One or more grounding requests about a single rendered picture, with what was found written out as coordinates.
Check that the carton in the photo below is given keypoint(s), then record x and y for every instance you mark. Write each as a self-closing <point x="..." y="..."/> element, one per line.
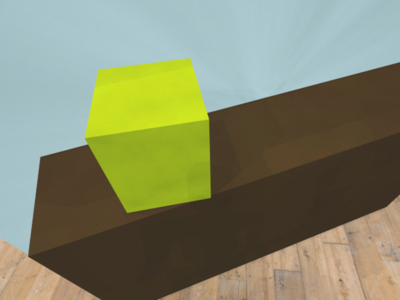
<point x="148" y="128"/>

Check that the pedestal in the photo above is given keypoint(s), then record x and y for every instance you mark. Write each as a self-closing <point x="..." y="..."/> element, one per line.
<point x="284" y="168"/>

